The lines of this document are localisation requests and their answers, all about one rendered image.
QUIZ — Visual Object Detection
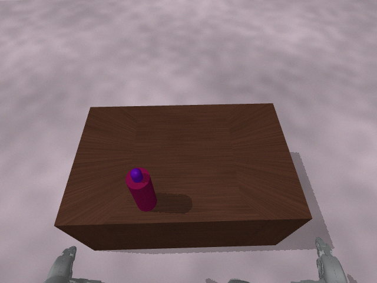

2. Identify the left robot hand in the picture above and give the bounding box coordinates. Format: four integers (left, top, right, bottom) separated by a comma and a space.
47, 246, 104, 283

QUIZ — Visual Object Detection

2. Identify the right robot hand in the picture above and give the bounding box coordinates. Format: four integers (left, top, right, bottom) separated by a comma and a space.
291, 237, 348, 283

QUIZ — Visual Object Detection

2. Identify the bottle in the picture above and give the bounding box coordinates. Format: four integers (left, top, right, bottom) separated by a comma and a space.
125, 167, 157, 212

